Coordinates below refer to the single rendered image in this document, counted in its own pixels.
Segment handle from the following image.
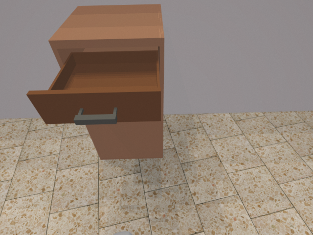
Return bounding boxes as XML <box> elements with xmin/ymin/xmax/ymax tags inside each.
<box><xmin>74</xmin><ymin>107</ymin><xmax>117</xmax><ymax>125</ymax></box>

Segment drawer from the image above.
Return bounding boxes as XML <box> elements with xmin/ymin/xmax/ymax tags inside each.
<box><xmin>26</xmin><ymin>50</ymin><xmax>161</xmax><ymax>124</ymax></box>

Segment cabinet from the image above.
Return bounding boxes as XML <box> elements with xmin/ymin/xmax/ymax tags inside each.
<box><xmin>48</xmin><ymin>4</ymin><xmax>164</xmax><ymax>160</ymax></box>

